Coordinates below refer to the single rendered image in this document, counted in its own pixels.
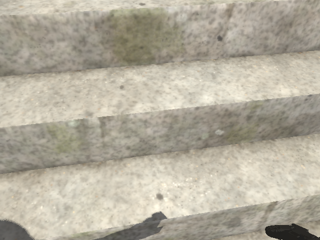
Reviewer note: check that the robot right hand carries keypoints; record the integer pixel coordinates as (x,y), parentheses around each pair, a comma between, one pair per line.
(289,232)

